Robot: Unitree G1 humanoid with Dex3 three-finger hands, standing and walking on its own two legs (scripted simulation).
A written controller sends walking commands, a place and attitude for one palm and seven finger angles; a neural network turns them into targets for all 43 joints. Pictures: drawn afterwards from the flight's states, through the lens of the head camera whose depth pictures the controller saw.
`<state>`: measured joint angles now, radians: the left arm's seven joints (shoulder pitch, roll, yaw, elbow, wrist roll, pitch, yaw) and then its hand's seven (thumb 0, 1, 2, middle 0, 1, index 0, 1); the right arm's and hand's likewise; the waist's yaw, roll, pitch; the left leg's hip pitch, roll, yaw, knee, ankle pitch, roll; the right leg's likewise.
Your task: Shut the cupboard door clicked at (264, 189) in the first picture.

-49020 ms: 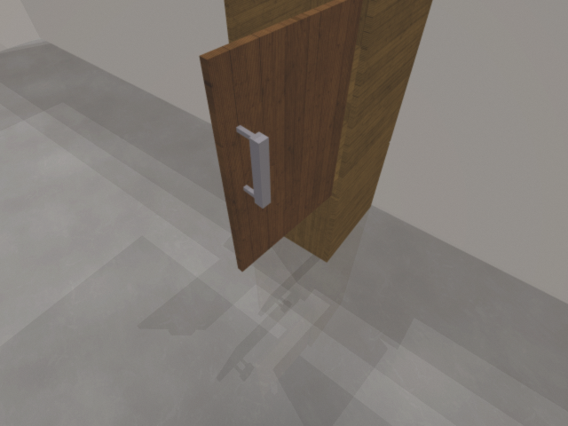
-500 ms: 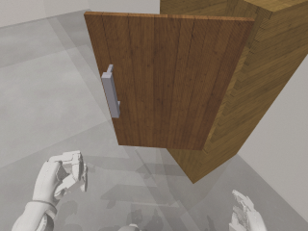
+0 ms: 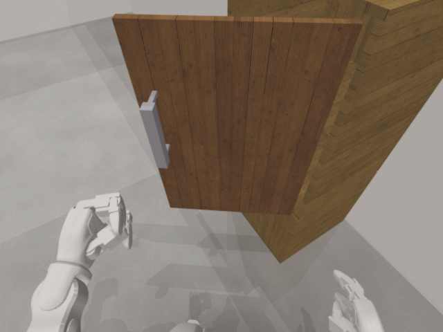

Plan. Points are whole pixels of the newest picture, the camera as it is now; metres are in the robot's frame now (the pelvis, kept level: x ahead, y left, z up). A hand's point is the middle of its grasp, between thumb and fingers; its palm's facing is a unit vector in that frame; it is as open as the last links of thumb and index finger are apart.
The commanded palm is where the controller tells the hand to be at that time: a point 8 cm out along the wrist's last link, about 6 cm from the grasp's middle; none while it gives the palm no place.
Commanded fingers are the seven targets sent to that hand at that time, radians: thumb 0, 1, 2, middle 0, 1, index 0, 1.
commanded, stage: bring the fist close to the handle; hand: left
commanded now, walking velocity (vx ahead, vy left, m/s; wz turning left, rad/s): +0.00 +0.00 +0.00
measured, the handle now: (158, 131) +0.49 +0.18 +0.08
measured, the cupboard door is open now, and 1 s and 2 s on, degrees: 54 54 46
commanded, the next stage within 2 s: push the door shut along its arc in 1.14 s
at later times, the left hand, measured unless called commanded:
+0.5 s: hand (148, 193) +0.33 +0.16 +0.08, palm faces -0.03 -1.00 +0.00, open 3.1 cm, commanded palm +0.32 +0.21 +0.08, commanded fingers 0.00 0.90 0.90 -1.30 -1.50 -1.30 -1.50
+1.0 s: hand (164, 166) +0.39 +0.14 +0.08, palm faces +0.00 -1.00 -0.04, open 3.1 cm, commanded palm +0.36 +0.19 +0.08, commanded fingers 0.00 0.90 0.90 -1.30 -1.50 -1.30 -1.50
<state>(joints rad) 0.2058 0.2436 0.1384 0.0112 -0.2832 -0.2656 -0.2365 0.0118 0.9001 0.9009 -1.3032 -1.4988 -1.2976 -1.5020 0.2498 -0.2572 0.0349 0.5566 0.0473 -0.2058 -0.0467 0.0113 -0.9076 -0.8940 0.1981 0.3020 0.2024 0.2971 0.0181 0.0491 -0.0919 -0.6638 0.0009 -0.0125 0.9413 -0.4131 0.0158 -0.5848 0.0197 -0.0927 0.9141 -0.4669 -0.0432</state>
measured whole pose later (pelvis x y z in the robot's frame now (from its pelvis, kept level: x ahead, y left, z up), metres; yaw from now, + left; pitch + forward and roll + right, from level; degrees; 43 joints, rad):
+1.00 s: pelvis +0.00 +0.01 +0.00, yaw -2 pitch +10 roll -1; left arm -0.39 0.21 0.14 0.61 -0.15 -0.31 -0.06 0.01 0.90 0.90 -1.30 -1.50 -1.30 -1.50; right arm 0.31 -0.25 0.01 0.64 0.03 -0.07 0.00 0.01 -0.91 -0.89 0.20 0.30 0.20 0.30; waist -0.03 0.03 -0.09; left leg -0.69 0.01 0.04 0.90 -0.39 0.03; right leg -0.64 0.02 -0.04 0.89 -0.43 -0.03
